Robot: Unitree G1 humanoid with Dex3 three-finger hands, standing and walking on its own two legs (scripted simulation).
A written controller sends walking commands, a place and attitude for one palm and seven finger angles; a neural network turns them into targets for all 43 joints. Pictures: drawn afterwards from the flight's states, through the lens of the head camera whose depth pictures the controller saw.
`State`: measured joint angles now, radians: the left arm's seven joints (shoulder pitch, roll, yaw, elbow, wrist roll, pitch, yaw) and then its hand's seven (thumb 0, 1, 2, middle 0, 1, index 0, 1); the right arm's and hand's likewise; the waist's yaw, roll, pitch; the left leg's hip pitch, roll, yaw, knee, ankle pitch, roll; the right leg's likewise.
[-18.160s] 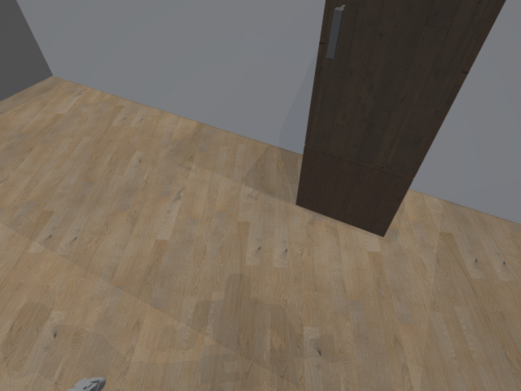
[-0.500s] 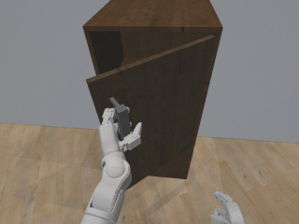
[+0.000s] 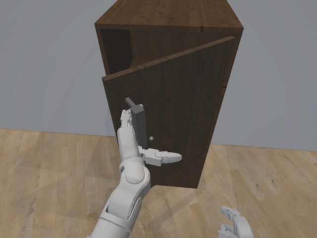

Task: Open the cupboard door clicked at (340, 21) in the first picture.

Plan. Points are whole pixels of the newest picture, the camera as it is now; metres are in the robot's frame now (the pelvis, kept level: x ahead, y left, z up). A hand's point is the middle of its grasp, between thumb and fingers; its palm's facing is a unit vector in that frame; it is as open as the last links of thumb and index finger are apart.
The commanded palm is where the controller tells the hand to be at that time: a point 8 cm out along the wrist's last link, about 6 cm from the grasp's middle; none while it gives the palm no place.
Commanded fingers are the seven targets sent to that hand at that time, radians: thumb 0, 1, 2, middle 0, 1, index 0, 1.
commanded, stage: open thumb and fingers to let go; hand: left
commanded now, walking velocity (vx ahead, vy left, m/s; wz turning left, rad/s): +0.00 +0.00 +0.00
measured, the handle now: (135, 124) +0.36 +0.10 +0.13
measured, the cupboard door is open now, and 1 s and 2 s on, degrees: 39 42 42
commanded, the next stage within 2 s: slide the hand sideways off the handle in 0.04 s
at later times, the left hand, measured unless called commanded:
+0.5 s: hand (148, 149) +0.29 +0.05 +0.12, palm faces -0.10 -0.99 +0.02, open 16.1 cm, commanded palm +0.25 +0.11 +0.12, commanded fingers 0.00 -0.50 0.30 -0.15 -0.30 -0.15 -0.30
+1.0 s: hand (122, 168) +0.24 +0.10 +0.11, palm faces -0.01 -1.00 -0.03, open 16.2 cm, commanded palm +0.20 +0.16 +0.12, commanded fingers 0.00 -0.50 0.30 -0.15 -0.30 -0.15 -0.30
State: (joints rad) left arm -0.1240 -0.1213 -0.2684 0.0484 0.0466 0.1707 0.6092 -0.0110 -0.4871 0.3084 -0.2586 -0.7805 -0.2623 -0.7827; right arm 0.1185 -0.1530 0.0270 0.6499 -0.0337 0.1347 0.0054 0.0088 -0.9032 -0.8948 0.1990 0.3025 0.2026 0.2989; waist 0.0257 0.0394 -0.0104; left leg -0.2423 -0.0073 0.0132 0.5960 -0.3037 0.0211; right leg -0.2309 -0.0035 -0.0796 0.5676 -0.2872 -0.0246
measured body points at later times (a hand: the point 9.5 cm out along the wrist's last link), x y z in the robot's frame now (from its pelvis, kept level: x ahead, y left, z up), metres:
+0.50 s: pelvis -0.01 +0.00 +0.00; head -0.04 -0.02 +0.45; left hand +0.29 +0.11 +0.12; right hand +0.17 -0.20 -0.09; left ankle +0.01 +0.10 -0.73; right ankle +0.01 -0.11 -0.73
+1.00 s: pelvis +0.02 -0.02 +0.00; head -0.01 -0.03 +0.45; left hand +0.23 +0.16 +0.12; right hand +0.21 -0.23 -0.06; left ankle +0.01 +0.10 -0.73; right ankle +0.01 -0.11 -0.73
